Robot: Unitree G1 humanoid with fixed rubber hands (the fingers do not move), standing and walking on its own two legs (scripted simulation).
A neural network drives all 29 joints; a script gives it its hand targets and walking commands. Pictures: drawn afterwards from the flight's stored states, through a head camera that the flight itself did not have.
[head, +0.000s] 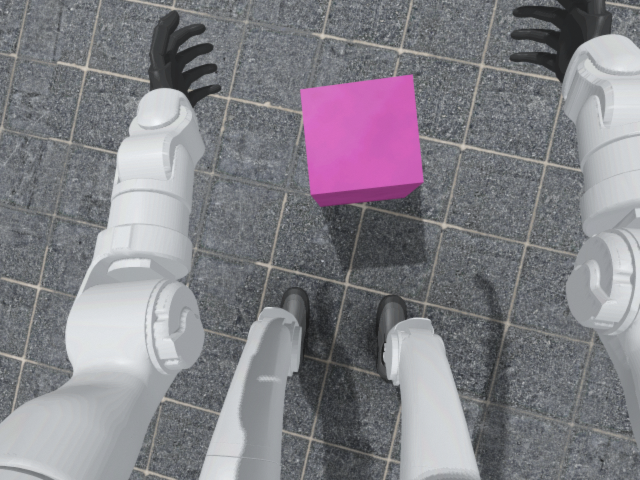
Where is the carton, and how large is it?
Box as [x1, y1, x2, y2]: [300, 74, 423, 206]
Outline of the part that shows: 412,74 300,89 310,192 320,206 404,197 423,181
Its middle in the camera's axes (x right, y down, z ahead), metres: +0.09 -0.20 +0.85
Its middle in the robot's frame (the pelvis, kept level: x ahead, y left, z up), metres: +0.56 +0.00 -0.54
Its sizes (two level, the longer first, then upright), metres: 0.210 0.200 0.250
